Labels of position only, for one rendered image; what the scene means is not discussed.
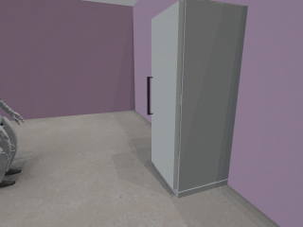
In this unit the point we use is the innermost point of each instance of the left robot thigh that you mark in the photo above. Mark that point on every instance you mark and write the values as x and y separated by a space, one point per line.
11 132

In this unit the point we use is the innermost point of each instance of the robot thigh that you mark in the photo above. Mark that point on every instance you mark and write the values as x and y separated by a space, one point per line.
11 132
5 145

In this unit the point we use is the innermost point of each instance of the robot left hand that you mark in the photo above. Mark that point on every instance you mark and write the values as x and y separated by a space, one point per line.
14 116

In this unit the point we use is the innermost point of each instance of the left robot forearm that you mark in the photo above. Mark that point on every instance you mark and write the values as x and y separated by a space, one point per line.
5 107

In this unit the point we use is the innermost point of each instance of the handle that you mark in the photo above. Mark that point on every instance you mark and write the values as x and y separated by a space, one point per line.
149 95

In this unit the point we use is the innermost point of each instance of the right robot thigh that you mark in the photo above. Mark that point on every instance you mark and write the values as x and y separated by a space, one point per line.
5 145

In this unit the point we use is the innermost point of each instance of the fridge door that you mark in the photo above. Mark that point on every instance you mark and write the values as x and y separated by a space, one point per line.
167 35

